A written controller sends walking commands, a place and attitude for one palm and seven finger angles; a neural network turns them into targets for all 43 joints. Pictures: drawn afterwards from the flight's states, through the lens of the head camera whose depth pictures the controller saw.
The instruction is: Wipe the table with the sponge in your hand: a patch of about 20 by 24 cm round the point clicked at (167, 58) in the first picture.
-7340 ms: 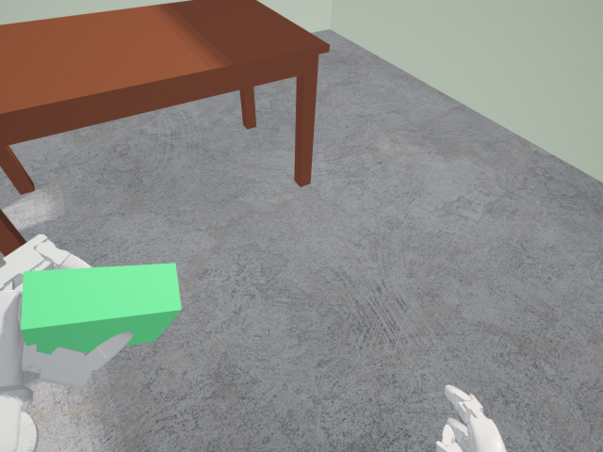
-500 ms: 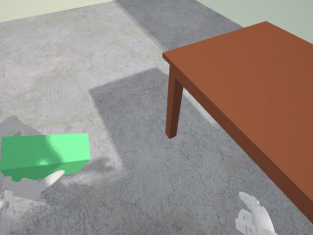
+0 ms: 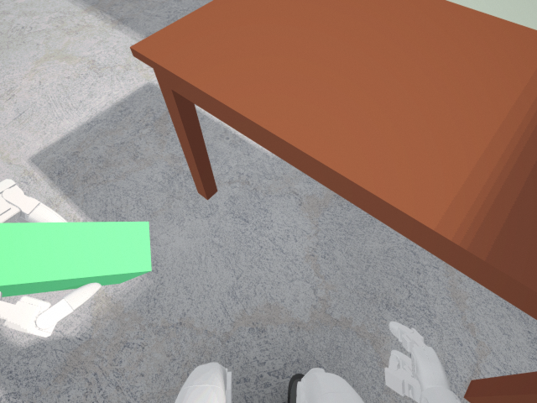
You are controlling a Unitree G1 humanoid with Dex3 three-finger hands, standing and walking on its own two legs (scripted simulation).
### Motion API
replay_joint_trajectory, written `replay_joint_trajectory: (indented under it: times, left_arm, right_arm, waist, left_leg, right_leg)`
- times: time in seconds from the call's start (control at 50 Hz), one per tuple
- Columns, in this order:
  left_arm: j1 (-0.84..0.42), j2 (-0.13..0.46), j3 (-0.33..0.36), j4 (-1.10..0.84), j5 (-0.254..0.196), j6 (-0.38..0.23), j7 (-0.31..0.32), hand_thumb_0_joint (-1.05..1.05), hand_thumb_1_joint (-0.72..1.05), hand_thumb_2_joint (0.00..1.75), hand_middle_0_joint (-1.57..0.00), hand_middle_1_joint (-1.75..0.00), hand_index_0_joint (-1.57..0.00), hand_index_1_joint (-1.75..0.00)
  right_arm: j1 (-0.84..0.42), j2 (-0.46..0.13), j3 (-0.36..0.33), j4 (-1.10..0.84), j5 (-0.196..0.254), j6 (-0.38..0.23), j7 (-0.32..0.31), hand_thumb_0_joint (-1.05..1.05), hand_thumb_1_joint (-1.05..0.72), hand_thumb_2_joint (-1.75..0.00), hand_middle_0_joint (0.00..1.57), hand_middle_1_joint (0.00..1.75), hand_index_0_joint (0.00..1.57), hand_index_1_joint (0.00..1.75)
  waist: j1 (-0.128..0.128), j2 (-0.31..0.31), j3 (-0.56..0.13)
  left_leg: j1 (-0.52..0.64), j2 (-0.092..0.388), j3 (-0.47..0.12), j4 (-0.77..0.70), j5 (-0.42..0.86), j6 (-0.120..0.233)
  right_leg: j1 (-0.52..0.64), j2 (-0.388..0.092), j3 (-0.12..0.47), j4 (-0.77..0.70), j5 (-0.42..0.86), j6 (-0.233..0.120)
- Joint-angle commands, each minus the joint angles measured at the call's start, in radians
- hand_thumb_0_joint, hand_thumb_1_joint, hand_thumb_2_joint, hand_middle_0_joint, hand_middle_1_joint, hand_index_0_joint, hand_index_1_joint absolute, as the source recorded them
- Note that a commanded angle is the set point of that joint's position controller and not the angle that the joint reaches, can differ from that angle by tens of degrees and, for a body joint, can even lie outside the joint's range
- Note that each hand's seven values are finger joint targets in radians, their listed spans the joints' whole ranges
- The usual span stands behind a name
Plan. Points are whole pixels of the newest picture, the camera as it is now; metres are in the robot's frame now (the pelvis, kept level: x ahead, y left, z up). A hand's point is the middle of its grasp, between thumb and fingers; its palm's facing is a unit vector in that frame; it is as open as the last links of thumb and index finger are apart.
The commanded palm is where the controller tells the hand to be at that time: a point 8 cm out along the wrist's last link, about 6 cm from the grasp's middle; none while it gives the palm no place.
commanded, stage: turn to face it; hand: left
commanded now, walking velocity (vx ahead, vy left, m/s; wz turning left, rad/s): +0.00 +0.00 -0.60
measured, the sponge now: (91, 259) +0.25 +0.19 +0.15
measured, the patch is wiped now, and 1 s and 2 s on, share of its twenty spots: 0.00 0.00 0.00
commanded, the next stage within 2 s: take the last steps up to it in 1.68 s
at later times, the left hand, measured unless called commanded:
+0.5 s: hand (167, 271) +0.23 +0.10 +0.18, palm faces +0.14 -0.87 -0.48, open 9.4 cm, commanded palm +0.17 +0.17 +0.19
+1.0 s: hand (246, 325) +0.18 +0.03 +0.18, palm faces -0.14 -0.89 -0.44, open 9.3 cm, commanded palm +0.16 +0.08 +0.19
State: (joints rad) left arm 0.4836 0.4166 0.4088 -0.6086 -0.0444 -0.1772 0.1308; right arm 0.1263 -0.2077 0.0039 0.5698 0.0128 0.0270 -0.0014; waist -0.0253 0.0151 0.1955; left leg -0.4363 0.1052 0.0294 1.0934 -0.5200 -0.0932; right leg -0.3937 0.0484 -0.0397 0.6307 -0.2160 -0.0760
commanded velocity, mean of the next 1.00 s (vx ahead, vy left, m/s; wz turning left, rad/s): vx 0.00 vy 0.00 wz -0.60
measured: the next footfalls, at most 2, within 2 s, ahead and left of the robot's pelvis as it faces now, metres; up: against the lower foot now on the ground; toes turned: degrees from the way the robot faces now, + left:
left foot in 0.18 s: +0.05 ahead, +0.13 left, +0.00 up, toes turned -2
right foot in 0.46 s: -0.03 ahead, -0.16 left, +0.00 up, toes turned -23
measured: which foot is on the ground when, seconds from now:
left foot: up 0.00-0.16, down 0.18-0.48, up 0.50-0.90, down 0.92-1.00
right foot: down 0.00-0.20, up 0.22-0.44, down 0.46-0.94, up 0.96-1.00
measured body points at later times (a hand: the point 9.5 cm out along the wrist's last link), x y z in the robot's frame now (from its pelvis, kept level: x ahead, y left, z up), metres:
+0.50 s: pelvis -0.06 -0.05 +0.00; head -0.02 -0.09 +0.44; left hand +0.21 +0.15 +0.20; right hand +0.06 -0.28 -0.10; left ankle +0.00 +0.13 -0.71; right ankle -0.06 -0.15 -0.72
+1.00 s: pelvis -0.13 -0.05 +0.01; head -0.10 -0.06 +0.46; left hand +0.18 +0.08 +0.20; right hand -0.11 -0.36 -0.06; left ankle -0.06 +0.08 -0.72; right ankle -0.10 -0.14 -0.69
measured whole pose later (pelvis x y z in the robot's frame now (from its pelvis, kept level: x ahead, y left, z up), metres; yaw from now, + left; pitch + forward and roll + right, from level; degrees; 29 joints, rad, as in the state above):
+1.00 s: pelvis -0.13 -0.05 +0.01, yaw -35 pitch +0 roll +2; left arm 0.47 0.40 0.39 -0.56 -0.02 -0.18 0.12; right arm 0.16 -0.23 -0.03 0.51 0.01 0.04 -0.02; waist 0.04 -0.07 0.07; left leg -0.24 0.06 0.10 0.54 -0.29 -0.04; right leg -0.52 0.12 0.06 0.83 -0.34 0.00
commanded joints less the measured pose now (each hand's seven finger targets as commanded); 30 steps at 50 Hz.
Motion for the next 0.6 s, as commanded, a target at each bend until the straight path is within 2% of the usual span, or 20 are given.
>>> replay_joint_trajectory:
  times: [0.0, 0.08, 0.14, 0.16, 0.18, 0.2, 0.22, 0.24, 0.26, 0.28, 0.34, 0.36, 0.4, 0.42, 0.44, 0.46, 0.48, 0.5, 0.54, 0.58]
  left_arm:
    - [0.093, 0.206, 0.228, -0.245, -0.031, -0.083, 0.047, 0.0, 0.1, 1.3, -1.2, -1.6, -1.2, -1.6]
    - [0.085, 0.165, 0.182, -0.169, -0.024, -0.065, 0.047, 0.0, 0.1, 1.3, -1.2, -1.6, -1.2, -1.6]
    - [0.016, 0.151, 0.13, -0.164, -0.02, -0.061, 0.037, 0.0, 0.1, 1.3, -1.2, -1.6, -1.2, -1.6]
    - [-0.023, 0.143, 0.11, -0.184, -0.017, -0.071, 0.03, 0.0, 0.1, 1.3, -1.2, -1.6, -1.2, -1.6]
    - [-0.04, 0.146, 0.116, -0.171, -0.008, -0.079, 0.025, 0.0, 0.1, 1.3, -1.2, -1.6, -1.2, -1.6]
    - [-0.075, 0.154, 0.116, -0.183, 0.013, -0.081, 0.029, 0.0, 0.1, 1.3, -1.2, -1.6, -1.2, -1.6]
    - [-0.084, 0.138, 0.092, -0.144, 0.023, -0.078, 0.026, 0.0, 0.1, 1.3, -1.2, -1.6, -1.2, -1.6]
    - [-0.155, 0.136, 0.066, -0.176, 0.024, -0.083, 0.022, 0.0, 0.1, 1.3, -1.2, -1.6, -1.2, -1.6]
    - [-0.148, 0.109, 0.035, -0.146, 0.025, -0.077, 0.023, 0.0, 0.1, 1.3, -1.2, -1.6, -1.2, -1.6]
    - [-0.125, 0.088, 0.018, -0.119, 0.021, -0.071, 0.026, 0.0, 0.1, 1.3, -1.2, -1.6, -1.2, -1.6]
    - [-0.193, 0.097, -0.002, -0.176, 0.023, -0.071, 0.031, 0.0, 0.1, 1.3, -1.2, -1.6, -1.2, -1.6]
    - [-0.195, 0.098, 0.003, -0.173, 0.019, -0.072, 0.032, 0.0, 0.1, 1.3, -1.2, -1.6, -1.2, -1.6]
    - [-0.182, 0.114, 0.031, -0.147, 0.017, -0.069, 0.031, 0.0, 0.1, 1.3, -1.2, -1.6, -1.2, -1.6]
    - [-0.179, 0.13, 0.051, -0.134, 0.018, -0.069, 0.03, 0.0, 0.1, 1.3, -1.2, -1.6, -1.2, -1.6]
    - [-0.151, 0.176, 0.088, -0.115, 0.027, -0.071, 0.037, 0.0, 0.1, 1.3, -1.2, -1.6, -1.2, -1.6]
    - [-0.13, 0.219, 0.141, -0.118, 0.01, -0.077, 0.047, 0.0, 0.1, 1.3, -1.2, -1.6, -1.2, -1.6]
    - [-0.071, 0.229, 0.168, -0.109, -0.019, -0.063, 0.047, 0.0, 0.1, 1.3, -1.2, -1.6, -1.2, -1.6]
    - [-0.001, 0.228, 0.186, -0.126, -0.025, -0.063, 0.045, 0.0, 0.1, 1.3, -1.2, -1.6, -1.2, -1.6]
    - [0.046, 0.2, 0.189, -0.174, -0.031, -0.078, 0.046, 0.0, 0.1, 1.3, -1.2, -1.6, -1.2, -1.6]
    - [0.069, 0.175, 0.18, -0.163, -0.032, -0.082, 0.044, 0.0, 0.1, 1.3, -1.2, -1.6, -1.2, -1.6]
  right_arm:
    - [-0.053, -0.077, -0.035, -0.173, -0.005, -0.029, -0.008, 0.0, -0.9, -0.9, 0.2, 0.3, 0.2, 0.3]
    - [-0.029, -0.096, -0.038, -0.171, 0.002, -0.021, -0.01, 0.0, -0.9, -0.9, 0.2, 0.3, 0.2, 0.3]
    - [-0.006, -0.111, -0.041, -0.174, 0.006, -0.022, -0.02, 0.0, -0.9, -0.9, 0.2, 0.3, 0.2, 0.3]
    - [-0.009, -0.127, -0.048, -0.183, 0.002, -0.032, -0.028, 0.0, -0.9, -0.9, 0.2, 0.3, 0.2, 0.3]
    - [-0.02, -0.144, -0.052, -0.194, -0.002, -0.037, -0.036, 0.0, -0.9, -0.9, 0.2, 0.3, 0.2, 0.3]
    - [-0.035, -0.128, -0.041, -0.196, 0.0, -0.047, -0.04, 0.0, -0.9, -0.9, 0.2, 0.3, 0.2, 0.3]
    - [-0.033, -0.11, -0.049, -0.197, 0.0, -0.056, -0.042, 0.0, -0.9, -0.9, 0.2, 0.3, 0.2, 0.3]
    - [-0.017, -0.104, -0.051, -0.196, 0.005, -0.065, -0.041, 0.0, -0.9, -0.9, 0.2, 0.3, 0.2, 0.3]
    - [-0.018, -0.121, -0.054, -0.185, 0.005, -0.077, -0.037, 0.0, -0.9, -0.9, 0.2, 0.3, 0.2, 0.3]
    - [0.004, -0.126, -0.056, -0.178, 0.009, -0.085, -0.031, 0.0, -0.9, -0.9, 0.2, 0.3, 0.2, 0.3]
    - [0.039, -0.137, -0.055, -0.184, 0.011, -0.119, -0.022, 0.0, -0.9, -0.9, 0.2, 0.3, 0.2, 0.3]
    - [0.043, -0.14, -0.055, -0.185, 0.007, -0.131, -0.018, 0.0, -0.9, -0.9, 0.2, 0.3, 0.2, 0.3]
    - [0.057, -0.137, -0.056, -0.181, 0.005, -0.146, -0.011, 0.0, -0.9, -0.9, 0.2, 0.3, 0.2, 0.3]
    - [0.054, -0.131, -0.056, -0.181, 0.008, -0.148, -0.008, 0.0, -0.9, -0.9, 0.2, 0.3, 0.2, 0.3]
    - [0.062, -0.107, -0.056, -0.181, 0.01, -0.143, -0.006, 0.0, -0.9, -0.9, 0.2, 0.3, 0.2, 0.3]
    - [0.004, -0.071, -0.032, -0.208, 0.006, -0.136, -0.01, 0.0, -0.9, -0.9, 0.2, 0.3, 0.2, 0.3]
    - [-0.025, -0.086, -0.049, -0.211, 0.013, -0.12, -0.017, 0.0, -0.9, -0.9, 0.2, 0.3, 0.2, 0.3]
    - [-0.03, -0.061, -0.032, -0.205, 0.003, -0.099, -0.017, 0.0, -0.9, -0.9, 0.2, 0.3, 0.2, 0.3]
    - [-0.041, -0.049, -0.011, -0.179, -0.002, -0.054, -0.009, 0.0, -0.9, -0.9, 0.2, 0.3, 0.2, 0.3]
    - [-0.063, -0.055, -0.022, -0.178, -0.003, -0.031, -0.015, 0.0, -0.9, -0.9, 0.2, 0.3, 0.2, 0.3]
  waist:
    - [0.054, -0.112, -0.391]
    - [0.055, -0.133, -0.356]
    - [0.038, -0.069, -0.328]
    - [0.037, 0.016, -0.302]
    - [0.045, 0.195, -0.243]
    - [0.056, 0.329, -0.232]
    - [0.046, 0.263, -0.19]
    - [0.045, 0.209, -0.173]
    - [0.047, 0.198, -0.138]
    - [0.051, 0.204, -0.157]
    - [0.034, 0.269, -0.185]
    - [0.03, 0.284, -0.204]
    - [0.039, 0.249, -0.239]
    - [0.043, 0.17, -0.259]
    - [0.038, -0.011, -0.292]
    - [0.066, -0.243, -0.311]
    - [0.077, -0.313, -0.344]
    - [0.062, -0.232, -0.347]
    - [0.052, -0.078, -0.412]
    - [0.045, -0.089, -0.386]
  left_leg:
    - [0.047, -0.032, 0.006, -0.191, 0.035, 0.006]
    - [0.133, -0.06, 0.009, -0.39, 0.065, 0.022]
    - [0.317, -0.031, 0.013, -0.645, 0.157, 0.054]
    - [0.357, 0.055, -0.064, -0.738, 0.122, 0.1]
    - [0.349, 0.214, -0.193, -0.811, 0.127, 0.17]
    - [0.198, 0.355, -0.278, -0.903, 0.074, 0.241]
    - [0.065, 0.377, -0.253, -0.908, 0.056, 0.264]
    - [0.098, 0.349, -0.184, -0.858, 0.158, 0.263]
    - [0.137, 0.319, -0.085, -0.82, 0.255, 0.239]
    - [0.176, 0.289, -0.023, -0.78, 0.358, 0.212]
    - [0.23, 0.251, 0.073, -0.71, 0.528, 0.154]
    - [0.243, 0.248, 0.073, -0.677, 0.571, 0.142]
    - [0.246, 0.227, 0.109, -0.553, 0.565, 0.106]
    - [0.211, 0.2, 0.128, -0.461, 0.49, 0.08]
    - [0.14, 0.12, 0.153, -0.288, 0.317, 0.042]
    - [-0.09, -0.002, 0.12, -0.097, -0.087, 0.006]
    - [-0.101, -0.013, -0.009, 0.06, -0.077, 0.01]
    - [-0.15, -0.006, -0.066, 0.136, -0.016, 0.005]
    - [-0.177, -0.003, -0.063, 0.115, 0.03, -0.008]
    - [-0.119, -0.017, -0.042, 0.045, 0.063, -0.01]
  right_leg:
    - [0.201, -0.287, 0.373, -0.27, 0.177, -0.103]
    - [0.127, -0.262, 0.422, -0.301, 0.033, -0.086]
    - [0.005, -0.198, 0.399, -0.261, -0.072, -0.019]
    - [-0.078, -0.133, 0.37, -0.171, -0.122, 0.018]
    - [-0.195, -0.034, 0.259, 0.02, -0.249, 0.064]
    - [-0.147, -0.001, 0.116, 0.359, -0.281, 0.096]
    - [-0.102, -0.033, 0.099, 0.559, -0.246, 0.111]
    - [-0.144, -0.062, 0.106, 0.593, -0.24, 0.117]
    - [-0.191, -0.077, 0.066, 0.563, -0.252, 0.128]
    - [-0.167, -0.086, 0.028, 0.467, -0.255, 0.132]
    - [-0.03, -0.064, -0.065, 0.172, -0.245, 0.14]
    - [0.015, -0.051, -0.087, 0.096, -0.238, 0.14]
    - [0.144, -0.029, -0.111, -0.082, -0.098, 0.132]
    - [0.219, -0.053, -0.081, -0.165, 0.012, 0.116]
    - [0.281, -0.174, 0.091, -0.215, 0.257, 0.049]
    - [0.36, -0.338, 0.385, -0.228, 0.576, -0.05]
    - [0.3, -0.376, 0.501, -0.266, 0.551, -0.068]
    - [0.351, -0.363, 0.483, -0.231, 0.54, -0.09]
    - [0.451, -0.323, 0.368, -0.173, 0.591, -0.097]
    - [0.384, -0.291, 0.343, -0.209, 0.54, -0.086]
